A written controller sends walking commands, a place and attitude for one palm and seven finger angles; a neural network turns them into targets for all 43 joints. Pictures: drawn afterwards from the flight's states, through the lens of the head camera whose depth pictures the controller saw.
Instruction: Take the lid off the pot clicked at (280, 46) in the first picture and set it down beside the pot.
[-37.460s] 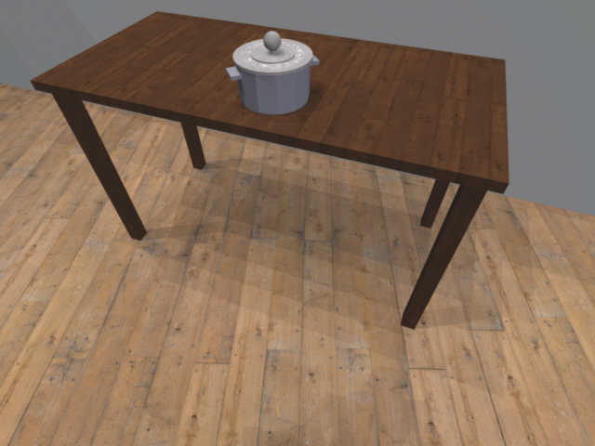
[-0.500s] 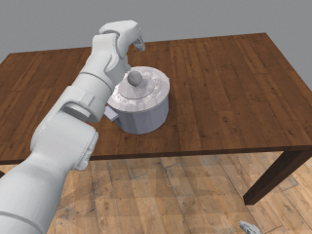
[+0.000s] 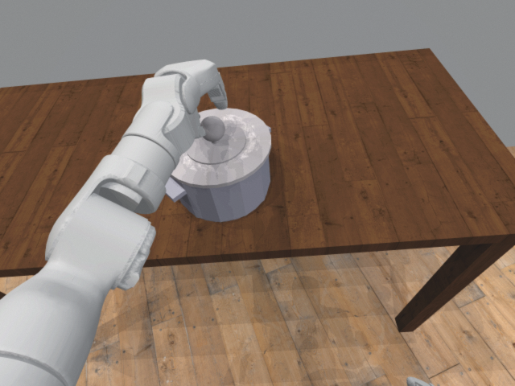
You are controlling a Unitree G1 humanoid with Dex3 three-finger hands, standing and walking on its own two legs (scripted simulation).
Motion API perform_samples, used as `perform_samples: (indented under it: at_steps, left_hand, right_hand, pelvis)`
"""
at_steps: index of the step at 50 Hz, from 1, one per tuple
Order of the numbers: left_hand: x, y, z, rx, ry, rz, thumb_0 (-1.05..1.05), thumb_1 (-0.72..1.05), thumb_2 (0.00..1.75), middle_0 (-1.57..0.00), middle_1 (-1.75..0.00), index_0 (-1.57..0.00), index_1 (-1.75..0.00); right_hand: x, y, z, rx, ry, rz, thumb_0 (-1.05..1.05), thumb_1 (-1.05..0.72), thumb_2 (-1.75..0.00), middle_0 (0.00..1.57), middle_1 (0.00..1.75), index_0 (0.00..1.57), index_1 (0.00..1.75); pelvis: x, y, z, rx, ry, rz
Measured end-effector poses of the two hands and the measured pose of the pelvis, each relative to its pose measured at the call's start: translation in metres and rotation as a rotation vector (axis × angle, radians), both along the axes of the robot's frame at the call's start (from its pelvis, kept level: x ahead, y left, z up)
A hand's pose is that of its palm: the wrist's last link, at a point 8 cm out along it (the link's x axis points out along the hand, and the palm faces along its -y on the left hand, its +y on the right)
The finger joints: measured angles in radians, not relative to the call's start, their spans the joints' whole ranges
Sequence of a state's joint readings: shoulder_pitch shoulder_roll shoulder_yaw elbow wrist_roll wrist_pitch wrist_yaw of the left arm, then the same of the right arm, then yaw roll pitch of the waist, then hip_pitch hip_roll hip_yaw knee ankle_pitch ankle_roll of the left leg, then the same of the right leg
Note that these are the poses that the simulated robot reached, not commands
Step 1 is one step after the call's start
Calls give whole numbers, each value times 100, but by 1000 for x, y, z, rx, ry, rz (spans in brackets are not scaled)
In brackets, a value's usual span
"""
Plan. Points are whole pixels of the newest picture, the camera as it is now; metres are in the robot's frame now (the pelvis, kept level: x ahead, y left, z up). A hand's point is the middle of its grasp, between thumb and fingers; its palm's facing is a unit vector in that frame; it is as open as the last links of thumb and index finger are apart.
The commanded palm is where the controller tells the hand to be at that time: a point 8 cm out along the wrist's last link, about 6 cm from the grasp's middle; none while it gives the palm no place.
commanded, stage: lower the open fingers around the knob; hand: left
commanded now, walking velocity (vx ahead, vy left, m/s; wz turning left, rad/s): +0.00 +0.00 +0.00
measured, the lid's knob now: (212, 128) +0.51 +0.06 +0.12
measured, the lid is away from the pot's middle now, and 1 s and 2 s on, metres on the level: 0.01 0.01 0.00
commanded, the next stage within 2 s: close the fingers and squeeze the knob in 0.64 s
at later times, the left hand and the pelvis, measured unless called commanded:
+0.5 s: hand (208, 133) +0.48 +0.06 +0.14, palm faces -0.36 -0.07 -0.93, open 10.1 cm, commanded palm +0.48 +0.07 +0.20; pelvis +0.00 +0.00 +0.00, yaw -1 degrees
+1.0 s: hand (205, 131) +0.48 +0.06 +0.14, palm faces -0.34 -0.07 -0.94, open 9.9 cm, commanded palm +0.48 +0.08 +0.20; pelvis +0.00 +0.00 +0.00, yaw +0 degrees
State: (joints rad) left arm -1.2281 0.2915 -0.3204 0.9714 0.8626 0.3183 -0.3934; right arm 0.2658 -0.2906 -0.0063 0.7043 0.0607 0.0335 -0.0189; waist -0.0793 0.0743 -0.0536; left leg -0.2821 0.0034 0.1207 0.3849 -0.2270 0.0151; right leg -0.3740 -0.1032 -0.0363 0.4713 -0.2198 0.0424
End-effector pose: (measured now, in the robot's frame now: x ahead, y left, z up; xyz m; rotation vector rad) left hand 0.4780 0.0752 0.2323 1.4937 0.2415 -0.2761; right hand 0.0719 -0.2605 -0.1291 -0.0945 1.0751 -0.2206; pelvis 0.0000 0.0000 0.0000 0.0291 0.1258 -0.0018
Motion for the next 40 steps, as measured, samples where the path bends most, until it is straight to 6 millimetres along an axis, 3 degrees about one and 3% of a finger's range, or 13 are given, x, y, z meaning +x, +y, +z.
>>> perform_samples:
  at_steps: [11,20,27,40]
  left_hand:
    - [-3,-8,-15,3,1,-21,0,-33,154,-86,-8,-86,-8]
    - [-1,-13,-27,-9,15,-4,0,-33,154,-86,-8,-86,-8]
    - [1,-10,-36,-1,31,-9,0,-33,154,-86,-8,-86,-8]
    - [5,-5,-33,-3,19,-3,0,-32,150,-83,-12,-83,-13]
  right_hand:
    - [6,8,-1,12,-3,13,0,-91,-90,20,30,20,30]
    - [0,15,-6,34,15,-3,0,-91,-90,20,30,20,30]
    - [-11,10,-7,21,40,-23,0,-91,-90,20,30,20,30]
    - [-16,-2,-5,-3,61,-33,0,-91,-90,20,30,20,30]
  pelvis:
    - [-1,3,-1,0,7,3]
    - [0,4,-1,1,17,-6]
    - [1,2,-1,0,20,-8]
    - [3,0,-1,-2,22,-5]
